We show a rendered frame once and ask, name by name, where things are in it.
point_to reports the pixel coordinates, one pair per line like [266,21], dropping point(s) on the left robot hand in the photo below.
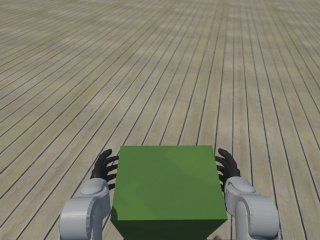
[100,170]

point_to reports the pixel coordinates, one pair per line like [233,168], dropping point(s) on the right robot forearm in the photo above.
[256,216]

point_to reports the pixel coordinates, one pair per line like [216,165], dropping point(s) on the right robot hand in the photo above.
[230,167]

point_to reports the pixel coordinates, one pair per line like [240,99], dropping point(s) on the left robot forearm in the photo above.
[81,218]

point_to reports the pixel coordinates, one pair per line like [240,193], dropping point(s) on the carton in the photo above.
[167,192]

